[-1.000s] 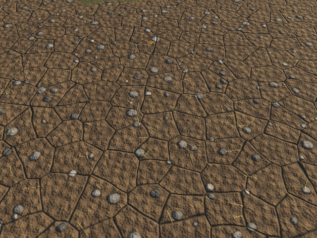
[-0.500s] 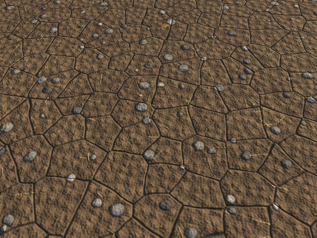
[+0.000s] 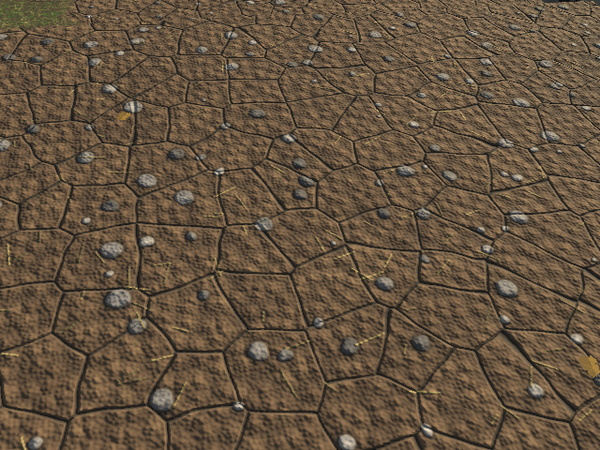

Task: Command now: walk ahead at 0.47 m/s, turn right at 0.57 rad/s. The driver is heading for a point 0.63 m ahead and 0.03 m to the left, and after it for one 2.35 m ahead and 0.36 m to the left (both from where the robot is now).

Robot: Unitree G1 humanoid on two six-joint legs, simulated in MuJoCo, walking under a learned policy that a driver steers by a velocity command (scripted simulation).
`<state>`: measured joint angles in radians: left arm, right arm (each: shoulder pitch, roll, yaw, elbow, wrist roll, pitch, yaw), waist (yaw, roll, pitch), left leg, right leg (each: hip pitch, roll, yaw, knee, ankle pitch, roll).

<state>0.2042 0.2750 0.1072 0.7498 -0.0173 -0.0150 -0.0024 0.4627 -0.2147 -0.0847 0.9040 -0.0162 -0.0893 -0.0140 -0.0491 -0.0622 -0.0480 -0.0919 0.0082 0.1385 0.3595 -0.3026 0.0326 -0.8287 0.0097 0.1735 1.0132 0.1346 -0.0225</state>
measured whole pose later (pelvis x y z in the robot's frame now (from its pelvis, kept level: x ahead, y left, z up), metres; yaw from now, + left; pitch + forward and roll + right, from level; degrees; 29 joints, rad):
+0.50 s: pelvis +0.27 -0.06 +0.00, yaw -5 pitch +2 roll -2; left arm 0.26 0.21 0.08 0.83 0.01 -0.08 -0.02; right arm 0.24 -0.28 -0.10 0.83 0.03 -0.07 -0.02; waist 0.01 0.04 0.00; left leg -0.73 0.12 -0.10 1.09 -0.16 0.01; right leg -0.12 0.08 -0.09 0.30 -0.23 -0.07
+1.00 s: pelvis +0.56 -0.01 +0.00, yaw +12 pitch +2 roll +0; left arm 0.08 0.27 0.06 0.74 0.01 -0.10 0.01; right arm 0.31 -0.26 -0.07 0.73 0.02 -0.06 0.01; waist -0.04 -0.01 0.04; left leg -0.24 -0.13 -0.09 0.36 -0.15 0.12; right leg -0.63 -0.09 0.09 0.97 -0.25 0.04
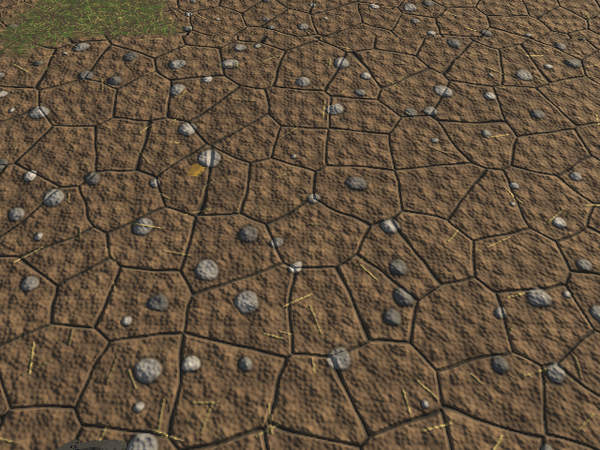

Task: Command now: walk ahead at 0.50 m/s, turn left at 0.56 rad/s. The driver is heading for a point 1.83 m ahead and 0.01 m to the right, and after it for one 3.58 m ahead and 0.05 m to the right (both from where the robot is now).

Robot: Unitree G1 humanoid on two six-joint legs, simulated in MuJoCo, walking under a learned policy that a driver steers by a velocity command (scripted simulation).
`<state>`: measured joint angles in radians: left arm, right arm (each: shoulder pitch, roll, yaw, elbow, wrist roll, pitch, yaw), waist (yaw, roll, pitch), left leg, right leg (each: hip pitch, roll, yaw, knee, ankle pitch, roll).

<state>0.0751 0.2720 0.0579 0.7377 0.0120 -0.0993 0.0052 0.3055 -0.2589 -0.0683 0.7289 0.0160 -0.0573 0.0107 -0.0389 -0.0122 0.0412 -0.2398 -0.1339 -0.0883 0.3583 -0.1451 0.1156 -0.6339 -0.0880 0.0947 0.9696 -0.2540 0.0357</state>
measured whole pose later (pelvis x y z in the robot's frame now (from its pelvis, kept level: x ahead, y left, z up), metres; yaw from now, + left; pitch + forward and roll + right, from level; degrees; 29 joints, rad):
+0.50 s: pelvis +0.27 -0.04 +0.00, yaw +13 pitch +2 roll -1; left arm 0.35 0.26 0.06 0.83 -0.01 -0.08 -0.02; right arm 0.16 -0.29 -0.06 0.63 0.00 -0.06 0.00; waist 0.07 0.04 0.01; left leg -0.61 0.07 -0.05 0.92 -0.26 0.00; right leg -0.17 0.04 0.00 0.33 -0.20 -0.04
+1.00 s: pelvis +0.49 +0.03 +0.00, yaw -1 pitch +2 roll +2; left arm 0.14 0.31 0.07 0.69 -0.01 -0.02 -0.02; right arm 0.28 -0.28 -0.08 0.77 -0.01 -0.07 -0.02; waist -0.06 -0.04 0.05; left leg -0.09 0.00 0.15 0.30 -0.24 0.00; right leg -0.67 -0.08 0.02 0.82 -0.09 0.03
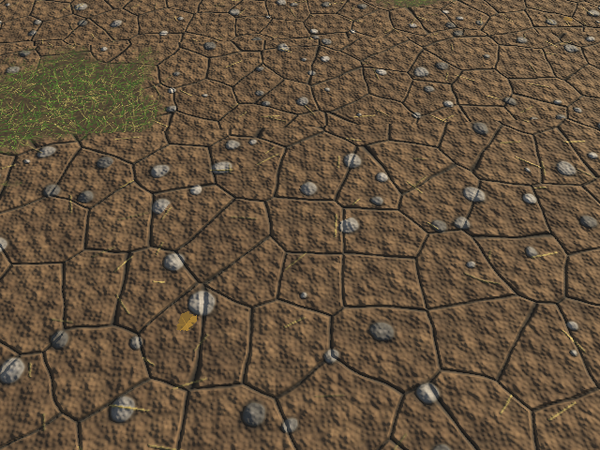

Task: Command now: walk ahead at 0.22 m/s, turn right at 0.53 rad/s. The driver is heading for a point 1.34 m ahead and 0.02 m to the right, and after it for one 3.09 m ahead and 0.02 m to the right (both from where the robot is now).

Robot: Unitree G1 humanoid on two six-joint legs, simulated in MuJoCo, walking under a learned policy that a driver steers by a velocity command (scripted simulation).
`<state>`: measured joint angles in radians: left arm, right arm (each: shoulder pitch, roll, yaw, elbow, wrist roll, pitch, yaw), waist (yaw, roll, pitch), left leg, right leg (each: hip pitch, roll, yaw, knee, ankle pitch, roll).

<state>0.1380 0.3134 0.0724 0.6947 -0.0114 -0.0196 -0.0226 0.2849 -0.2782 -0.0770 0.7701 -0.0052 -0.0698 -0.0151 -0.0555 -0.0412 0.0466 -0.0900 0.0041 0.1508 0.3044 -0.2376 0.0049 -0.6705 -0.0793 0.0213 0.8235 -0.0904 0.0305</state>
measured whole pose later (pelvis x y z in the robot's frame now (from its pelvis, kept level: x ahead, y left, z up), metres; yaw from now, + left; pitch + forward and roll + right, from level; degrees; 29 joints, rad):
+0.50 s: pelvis +0.11 -0.03 -0.01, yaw -11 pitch +1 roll +0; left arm 0.13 0.24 0.03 0.67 0.03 0.01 0.00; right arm 0.19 -0.28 -0.04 0.77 0.00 0.02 -0.03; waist 0.00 0.02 0.02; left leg -0.42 0.07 -0.05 0.75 -0.31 -0.05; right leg -0.38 0.10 0.04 0.49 -0.13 -0.07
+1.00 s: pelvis +0.23 -0.03 +0.00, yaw +5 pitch +2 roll -1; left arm 0.34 0.26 0.07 0.78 0.01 -0.08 0.00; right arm 0.22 -0.31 -0.08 0.69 0.03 -0.03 0.01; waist 0.05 0.05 -0.02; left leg -0.64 0.05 -0.08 1.07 -0.24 0.01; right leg -0.06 0.01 -0.09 0.31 -0.28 -0.02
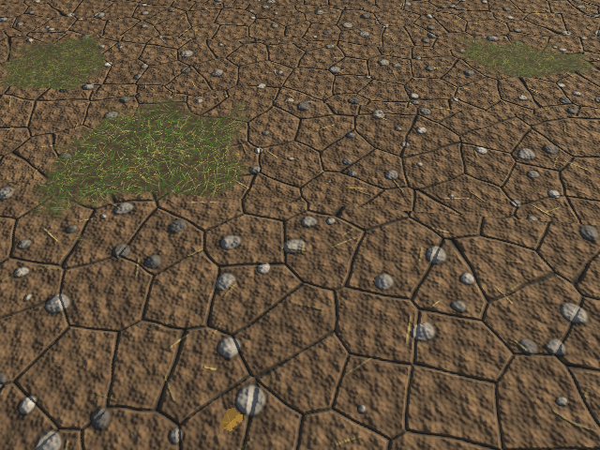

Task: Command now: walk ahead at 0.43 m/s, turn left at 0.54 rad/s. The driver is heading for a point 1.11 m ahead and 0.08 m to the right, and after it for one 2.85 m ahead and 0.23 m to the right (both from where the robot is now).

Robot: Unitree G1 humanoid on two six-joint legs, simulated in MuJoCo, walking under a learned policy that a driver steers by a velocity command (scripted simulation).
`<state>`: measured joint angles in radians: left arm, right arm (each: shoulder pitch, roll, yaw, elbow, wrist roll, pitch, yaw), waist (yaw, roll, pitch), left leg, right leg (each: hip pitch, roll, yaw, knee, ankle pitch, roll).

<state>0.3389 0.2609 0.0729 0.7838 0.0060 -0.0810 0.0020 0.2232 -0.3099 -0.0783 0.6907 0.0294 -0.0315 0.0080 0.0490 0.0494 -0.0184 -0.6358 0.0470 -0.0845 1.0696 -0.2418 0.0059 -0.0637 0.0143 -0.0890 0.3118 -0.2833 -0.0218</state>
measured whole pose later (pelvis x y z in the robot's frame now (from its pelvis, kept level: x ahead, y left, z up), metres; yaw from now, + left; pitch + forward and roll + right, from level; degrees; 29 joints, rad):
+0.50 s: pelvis +0.25 +0.09 +0.00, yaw +3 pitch +0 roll +1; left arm 0.23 0.31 0.07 0.81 -0.03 -0.04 0.01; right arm 0.29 -0.25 -0.07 0.77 -0.02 -0.10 0.02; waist -0.02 -0.05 0.03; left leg -0.13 -0.05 0.14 0.31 -0.19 0.07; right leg -0.67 -0.12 0.09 1.10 -0.15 0.01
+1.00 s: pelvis +0.55 +0.03 -0.01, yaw -15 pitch +2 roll -2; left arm 0.40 0.22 0.03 0.87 0.05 -0.10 -0.05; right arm 0.23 -0.25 0.00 0.77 -0.10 -0.10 0.03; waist 0.05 0.04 0.02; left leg -0.60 0.10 -0.12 1.19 -0.28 0.01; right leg -0.27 0.14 0.01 0.46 -0.22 -0.12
